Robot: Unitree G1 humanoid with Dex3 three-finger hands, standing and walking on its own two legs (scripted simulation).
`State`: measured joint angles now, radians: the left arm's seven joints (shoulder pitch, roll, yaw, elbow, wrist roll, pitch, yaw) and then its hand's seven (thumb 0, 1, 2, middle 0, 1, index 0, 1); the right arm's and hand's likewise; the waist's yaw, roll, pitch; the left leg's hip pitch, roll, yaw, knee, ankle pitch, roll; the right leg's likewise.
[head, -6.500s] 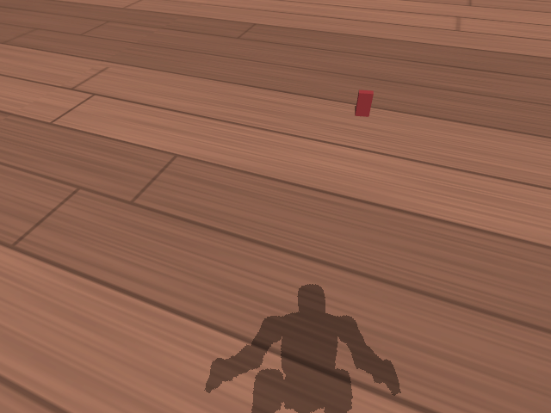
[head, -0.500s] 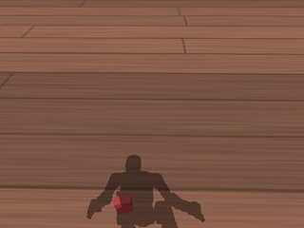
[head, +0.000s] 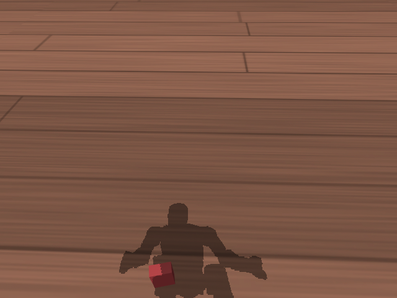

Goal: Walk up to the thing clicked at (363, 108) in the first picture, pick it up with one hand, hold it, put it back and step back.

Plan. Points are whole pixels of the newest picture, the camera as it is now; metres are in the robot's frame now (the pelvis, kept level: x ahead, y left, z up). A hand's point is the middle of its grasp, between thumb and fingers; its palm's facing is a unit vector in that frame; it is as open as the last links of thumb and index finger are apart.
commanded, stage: walk up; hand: left
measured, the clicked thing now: (162, 275) +0.38 +0.19 -0.68
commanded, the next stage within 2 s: stand in 1.42 s
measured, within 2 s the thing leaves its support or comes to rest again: neither
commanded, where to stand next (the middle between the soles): +0.02 -0.03 m, yaw -1 degrees
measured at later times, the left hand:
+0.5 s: hand out of the picture +0.06 +0.27 -0.15, palm faces -0.02 -0.93 -0.36, open 7.4 cm
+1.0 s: hand out of the picture +0.07 +0.25 -0.13, palm faces +0.00 -0.94 -0.35, open 7.4 cm
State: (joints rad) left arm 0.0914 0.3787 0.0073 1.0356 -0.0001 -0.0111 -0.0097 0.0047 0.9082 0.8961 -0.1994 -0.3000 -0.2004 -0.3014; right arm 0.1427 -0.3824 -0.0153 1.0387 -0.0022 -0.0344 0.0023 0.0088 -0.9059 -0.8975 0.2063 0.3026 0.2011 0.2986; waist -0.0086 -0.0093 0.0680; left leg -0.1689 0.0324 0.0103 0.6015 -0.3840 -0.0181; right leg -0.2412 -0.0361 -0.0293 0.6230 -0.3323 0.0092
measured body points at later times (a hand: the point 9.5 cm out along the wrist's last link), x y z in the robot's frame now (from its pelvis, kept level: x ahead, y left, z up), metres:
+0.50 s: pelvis -0.02 +0.01 +0.00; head +0.00 +0.00 +0.45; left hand +0.06 +0.32 -0.12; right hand +0.06 -0.31 -0.12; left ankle -0.01 +0.12 -0.73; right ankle +0.00 -0.13 -0.73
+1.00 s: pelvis +0.00 +0.00 +0.02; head +0.00 -0.01 +0.47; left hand +0.07 +0.30 -0.11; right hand +0.09 -0.30 -0.11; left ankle -0.01 +0.12 -0.73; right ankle +0.01 -0.12 -0.73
